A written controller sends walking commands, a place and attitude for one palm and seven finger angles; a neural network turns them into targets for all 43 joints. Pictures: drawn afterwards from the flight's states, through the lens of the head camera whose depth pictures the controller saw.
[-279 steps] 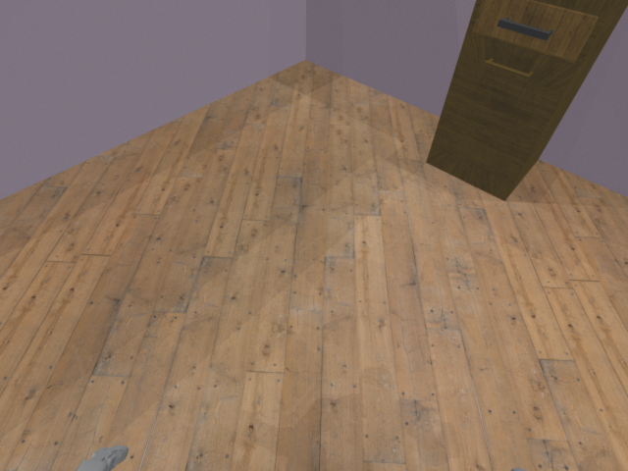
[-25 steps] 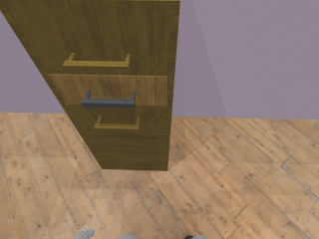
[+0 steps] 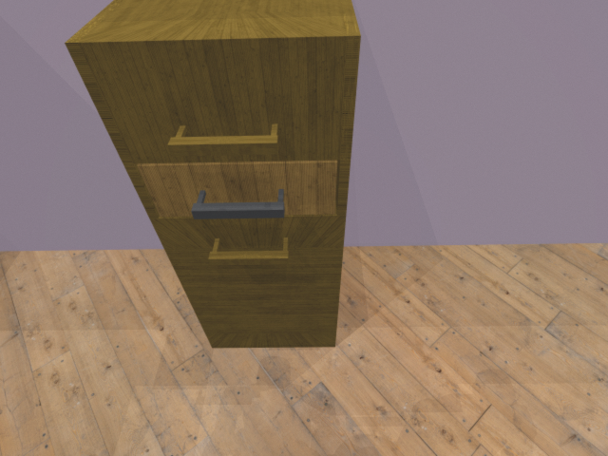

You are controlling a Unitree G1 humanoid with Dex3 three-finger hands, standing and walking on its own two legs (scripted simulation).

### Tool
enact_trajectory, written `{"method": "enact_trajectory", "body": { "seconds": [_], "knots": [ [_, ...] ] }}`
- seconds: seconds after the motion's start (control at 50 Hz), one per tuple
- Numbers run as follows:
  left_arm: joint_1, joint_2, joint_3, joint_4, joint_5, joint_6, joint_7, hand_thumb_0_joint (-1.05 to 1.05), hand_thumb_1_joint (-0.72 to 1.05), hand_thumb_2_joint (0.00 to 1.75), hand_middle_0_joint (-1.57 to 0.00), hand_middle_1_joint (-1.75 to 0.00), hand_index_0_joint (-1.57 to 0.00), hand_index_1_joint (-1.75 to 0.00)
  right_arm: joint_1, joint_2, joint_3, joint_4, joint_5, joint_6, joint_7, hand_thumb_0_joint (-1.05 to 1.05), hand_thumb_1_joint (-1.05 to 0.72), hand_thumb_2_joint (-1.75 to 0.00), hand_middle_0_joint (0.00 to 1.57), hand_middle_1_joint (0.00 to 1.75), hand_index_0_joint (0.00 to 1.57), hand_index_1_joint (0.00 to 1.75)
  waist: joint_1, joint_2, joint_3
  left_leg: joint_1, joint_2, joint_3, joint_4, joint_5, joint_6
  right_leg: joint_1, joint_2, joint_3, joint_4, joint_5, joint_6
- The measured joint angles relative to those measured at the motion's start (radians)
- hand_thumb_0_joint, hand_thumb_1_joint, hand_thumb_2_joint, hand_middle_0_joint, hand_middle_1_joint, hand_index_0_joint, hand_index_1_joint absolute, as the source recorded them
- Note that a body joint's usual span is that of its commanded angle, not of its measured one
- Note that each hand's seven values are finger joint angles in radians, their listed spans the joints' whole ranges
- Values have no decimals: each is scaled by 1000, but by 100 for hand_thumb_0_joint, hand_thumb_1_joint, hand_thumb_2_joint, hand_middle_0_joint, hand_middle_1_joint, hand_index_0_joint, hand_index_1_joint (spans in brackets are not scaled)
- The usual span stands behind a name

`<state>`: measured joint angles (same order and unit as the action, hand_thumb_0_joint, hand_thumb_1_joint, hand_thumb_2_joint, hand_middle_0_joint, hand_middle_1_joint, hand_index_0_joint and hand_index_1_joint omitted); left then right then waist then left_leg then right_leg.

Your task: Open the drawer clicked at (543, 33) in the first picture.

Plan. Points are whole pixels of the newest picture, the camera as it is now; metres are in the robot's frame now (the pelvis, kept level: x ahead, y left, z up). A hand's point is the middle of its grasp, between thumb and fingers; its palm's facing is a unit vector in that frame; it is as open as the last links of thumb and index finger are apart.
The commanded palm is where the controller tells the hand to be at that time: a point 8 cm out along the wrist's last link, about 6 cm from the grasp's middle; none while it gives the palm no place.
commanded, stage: come to a stop and stand still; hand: left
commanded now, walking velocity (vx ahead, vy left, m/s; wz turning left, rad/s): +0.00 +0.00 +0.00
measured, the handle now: (240, 202) +0.58 +0.17 -0.03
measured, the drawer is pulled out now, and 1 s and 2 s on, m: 0.00 0.00 0.00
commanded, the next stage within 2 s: look again from close up in 0.10 s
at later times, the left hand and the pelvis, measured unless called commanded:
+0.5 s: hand out of the picture +0.04 +0.16 -0.17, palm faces +0.03 -0.98 -0.20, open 7.3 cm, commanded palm none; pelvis +0.04 -0.01 +0.00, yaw +0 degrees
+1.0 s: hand (197, 354) +0.26 +0.17 -0.02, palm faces +0.00 -0.57 -0.83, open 7.7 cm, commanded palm +0.17 +0.19 -0.03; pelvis +0.04 -0.03 -0.01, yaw +0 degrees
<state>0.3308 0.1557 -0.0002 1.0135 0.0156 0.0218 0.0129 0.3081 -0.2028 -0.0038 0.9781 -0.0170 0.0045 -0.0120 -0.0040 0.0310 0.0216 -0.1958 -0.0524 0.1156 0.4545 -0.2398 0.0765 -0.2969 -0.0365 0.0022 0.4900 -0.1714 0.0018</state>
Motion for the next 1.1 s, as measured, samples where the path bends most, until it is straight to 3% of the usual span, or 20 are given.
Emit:
{"method": "enact_trajectory", "body": {
  "seconds": [0.22, 0.48, 0.78, 0.8, 0.82, 0.86, 0.9, 0.94, 1.02, 1.1],
  "knots": [
    [-20, -14, -4, 45, -1, -17, 6, 1, 91, 90, -20, -30, -20, -30, 47, 17, 12, 93, 2, -5, -5, 0, -92, -90, 19, 30, 19, 30, -9, -13, 0, 26, -6, -7, -41, 8, -2, 20, -4, -4, -22, -1, 8],
    [-38, -19, -7, 88, -7, -33, 17, 2, 93, 90, -20, -30, -20, -30, -7, 53, 25, 126, 8, -34, -13, 0, -91, -90, 19, 30, 19, 30, -4, -8, 4, 63, 16, -17, -52, -21, -24, 55, 18, -14, -32, -32, -3],
    [-47, -14, -7, 102, -5, -41, 27, 2, 93, 90, -20, -30, -20, -30, -36, 43, 20, 146, 11, -34, -19, 0, -92, -90, 19, 30, 19, 30, 0, -18, 8, 85, 44, -28, -39, -51, -48, 87, 45, -27, -38, -58, -21],
    [-8, -2, -25, -40, 36, 21, 36, 2, 93, 90, -20, -30, -20, -30, -20, 41, 27, 103, 27, -39, -23, 0, -91, -90, 19, 30, 19, 30, 9, -22, 14, 79, 46, -24, -27, -58, -48, 78, 46, -23, -26, -61, -22],
    [40, 18, -39, -212, 77, 44, 53, 3, 94, 90, -20, -30, -20, -30, 4, 38, 30, 56, 36, -76, -39, 0, -92, -90, 20, 30, 19, 30, 23, -28, 19, 81, 42, -16, -27, -60, -48, 69, 44, -15, -8, -68, -24],
    [89, 57, -60, -485, 115, 42, 117, 4, 93, 89, -21, -31, -20, -30, 33, 23, 17, -3, 53, -168, -64, 1, -92, -90, 20, 30, 20, 30, 34, -27, 1, 68, 30, -17, -20, -61, -49, 44, 31, -15, 32, -90, -25],
    [79, 80, -76, -677, 183, 55, 170, 4, 91, 88, -21, -32, -20, -32, 28, -7, 8, -64, 58, -215, -70, 1, -92, -90, 20, 30, 20, 30, 25, -7, -21, 40, 22, -29, 8, -69, -47, 21, 20, -26, 63, -107, -24],
    [35, 100, -83, -798, 311, 41, 217, 3, 88, 87, -21, -33, -20, -33, -13, -43, 4, -129, 38, -229, -61, 1, -92, -90, 20, 30, 20, 30, 8, 16, -49, -13, 21, -34, 55, -84, -45, -25, 16, -32, 97, -117, -25],
    [-29, 115, -69, -916, 617, 1, 301, 2, 80, 85, -20, -38, -20, -37, -127, -72, -21, -280, -4, -165, -8, 1, -92, -90, 20, 30, 19, 30, 2, 26, -98, -117, 33, -7, 135, -113, -50, -140, 27, -7, 175, -134, -33],
    [40, 102, -87, -966, 860, -59, 334, 1, 71, 81, -20, -43, -20, -43, -213, -70, -34, -401, -11, -48, 50, 1, -91, -90, 19, 30, 19, 30, 40, -23, -119, -190, 47, 26, 181, -131, -62, -235, 44, 24, 239, -148, -46]
  ]
}}
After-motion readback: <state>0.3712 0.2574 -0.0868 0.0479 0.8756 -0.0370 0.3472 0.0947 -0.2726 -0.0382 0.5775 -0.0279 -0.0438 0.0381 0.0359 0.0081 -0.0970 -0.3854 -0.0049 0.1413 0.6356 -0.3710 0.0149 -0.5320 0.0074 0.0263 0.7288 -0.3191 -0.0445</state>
